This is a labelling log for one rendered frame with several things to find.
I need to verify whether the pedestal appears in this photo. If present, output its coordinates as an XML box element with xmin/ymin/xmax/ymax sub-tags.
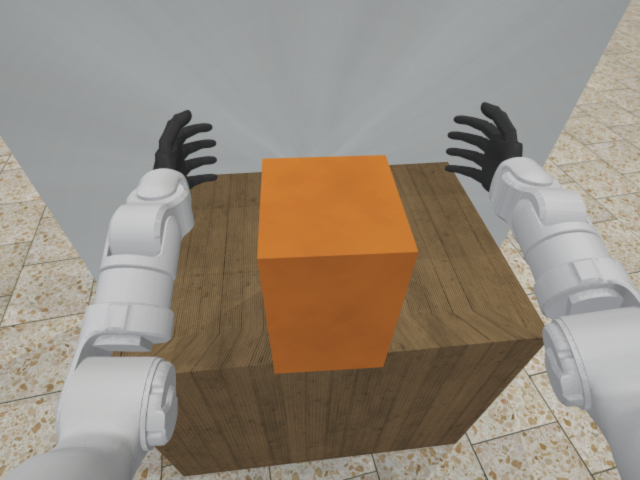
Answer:
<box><xmin>111</xmin><ymin>162</ymin><xmax>545</xmax><ymax>476</ymax></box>

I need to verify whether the robot left upper arm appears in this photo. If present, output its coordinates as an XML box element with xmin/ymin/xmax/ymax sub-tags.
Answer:
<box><xmin>3</xmin><ymin>357</ymin><xmax>178</xmax><ymax>480</ymax></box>

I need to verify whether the carton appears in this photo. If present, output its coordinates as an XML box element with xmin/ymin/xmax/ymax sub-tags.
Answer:
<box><xmin>257</xmin><ymin>155</ymin><xmax>418</xmax><ymax>374</ymax></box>

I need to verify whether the robot right upper arm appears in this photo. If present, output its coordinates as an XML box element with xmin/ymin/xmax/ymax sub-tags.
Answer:
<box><xmin>542</xmin><ymin>306</ymin><xmax>640</xmax><ymax>480</ymax></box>

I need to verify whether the robot left hand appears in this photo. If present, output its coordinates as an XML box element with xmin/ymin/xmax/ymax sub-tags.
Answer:
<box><xmin>153</xmin><ymin>110</ymin><xmax>217</xmax><ymax>189</ymax></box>

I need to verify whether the robot right hand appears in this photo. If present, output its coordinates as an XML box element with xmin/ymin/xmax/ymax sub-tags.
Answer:
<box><xmin>445</xmin><ymin>102</ymin><xmax>523</xmax><ymax>192</ymax></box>

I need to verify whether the left robot forearm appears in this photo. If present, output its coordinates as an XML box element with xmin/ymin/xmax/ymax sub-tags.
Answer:
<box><xmin>55</xmin><ymin>168</ymin><xmax>194</xmax><ymax>440</ymax></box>

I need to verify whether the right robot forearm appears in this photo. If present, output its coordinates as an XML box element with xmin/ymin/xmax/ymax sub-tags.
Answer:
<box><xmin>489</xmin><ymin>157</ymin><xmax>640</xmax><ymax>320</ymax></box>

